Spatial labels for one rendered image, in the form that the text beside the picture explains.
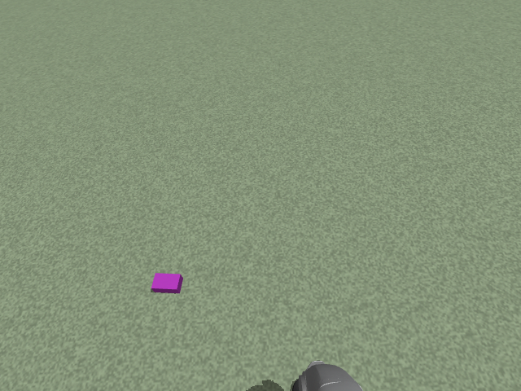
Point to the small box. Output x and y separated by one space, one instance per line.
169 283

